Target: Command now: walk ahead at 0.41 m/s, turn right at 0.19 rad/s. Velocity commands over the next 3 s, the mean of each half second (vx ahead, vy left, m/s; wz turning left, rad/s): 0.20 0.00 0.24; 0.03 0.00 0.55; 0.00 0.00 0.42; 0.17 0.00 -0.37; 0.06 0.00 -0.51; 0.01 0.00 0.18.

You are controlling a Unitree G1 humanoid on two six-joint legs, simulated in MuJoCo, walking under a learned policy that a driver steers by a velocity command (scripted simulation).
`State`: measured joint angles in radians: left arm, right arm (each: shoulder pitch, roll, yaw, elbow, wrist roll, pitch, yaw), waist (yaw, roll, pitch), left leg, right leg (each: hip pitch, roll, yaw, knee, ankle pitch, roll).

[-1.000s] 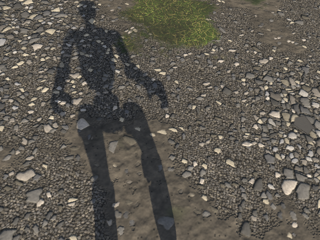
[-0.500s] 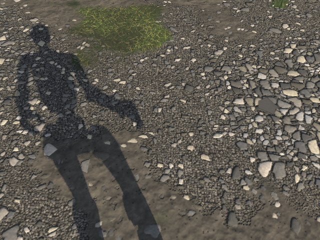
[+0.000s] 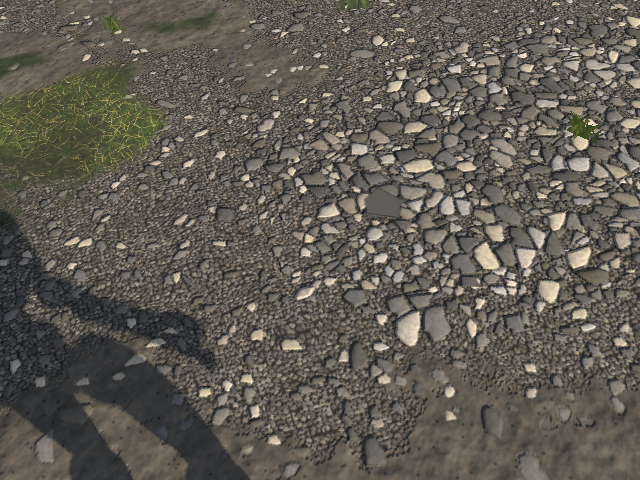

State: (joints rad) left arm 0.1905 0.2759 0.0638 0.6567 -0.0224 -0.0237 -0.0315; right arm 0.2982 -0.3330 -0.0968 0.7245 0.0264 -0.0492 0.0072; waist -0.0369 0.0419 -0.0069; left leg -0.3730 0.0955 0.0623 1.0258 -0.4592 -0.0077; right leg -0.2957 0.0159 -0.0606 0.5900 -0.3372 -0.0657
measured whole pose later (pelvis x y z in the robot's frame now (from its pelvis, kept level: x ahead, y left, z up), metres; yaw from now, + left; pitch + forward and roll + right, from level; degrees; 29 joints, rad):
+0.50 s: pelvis +0.19 +0.00 +0.00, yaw +10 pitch +2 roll +0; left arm 0.17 0.30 0.04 0.67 0.01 -0.02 0.02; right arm 0.14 -0.31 -0.06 0.64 0.01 -0.02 0.02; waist -0.01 -0.01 0.08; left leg -0.45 -0.11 0.00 0.49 -0.08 0.10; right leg -0.46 0.03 0.06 1.29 -0.48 0.05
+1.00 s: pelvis +0.25 -0.06 +0.01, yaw +29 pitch +2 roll +1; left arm 0.19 0.25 0.05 0.65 0.02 0.00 0.05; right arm 0.19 -0.34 -0.10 0.64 0.02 0.07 -0.02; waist 0.01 0.04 0.04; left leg -0.57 -0.05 -0.07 1.14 -0.37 -0.09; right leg -0.29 -0.04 -0.03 0.48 -0.22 -0.01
